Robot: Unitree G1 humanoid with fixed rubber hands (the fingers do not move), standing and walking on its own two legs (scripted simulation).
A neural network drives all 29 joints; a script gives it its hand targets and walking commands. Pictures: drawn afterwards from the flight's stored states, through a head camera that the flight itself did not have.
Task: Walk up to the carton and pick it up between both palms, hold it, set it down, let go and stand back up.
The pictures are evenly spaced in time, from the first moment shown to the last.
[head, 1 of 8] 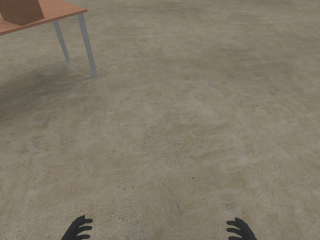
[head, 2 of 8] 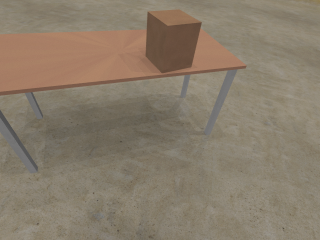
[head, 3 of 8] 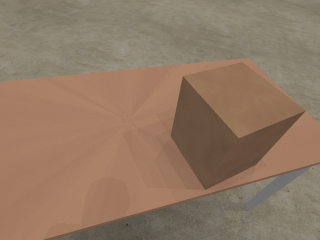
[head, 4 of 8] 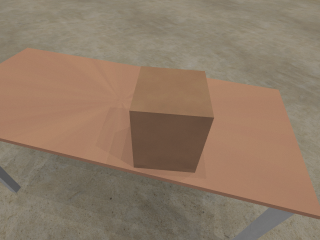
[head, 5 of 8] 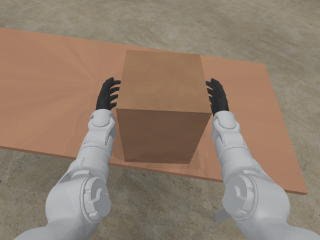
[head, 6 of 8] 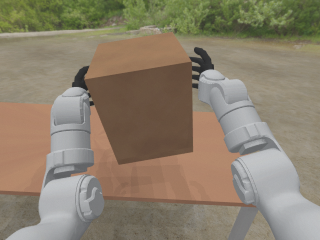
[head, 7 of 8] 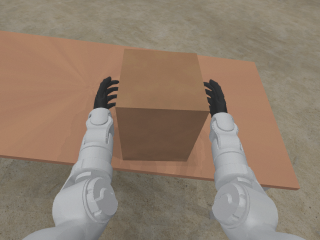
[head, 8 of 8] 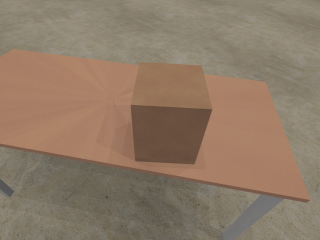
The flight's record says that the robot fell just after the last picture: no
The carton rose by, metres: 0.29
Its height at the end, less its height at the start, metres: +0.00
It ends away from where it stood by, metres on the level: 0.03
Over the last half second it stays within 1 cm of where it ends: yes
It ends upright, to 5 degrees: yes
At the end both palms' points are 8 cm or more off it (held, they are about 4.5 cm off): yes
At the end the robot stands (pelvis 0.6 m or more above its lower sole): yes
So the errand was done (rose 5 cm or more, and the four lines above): yes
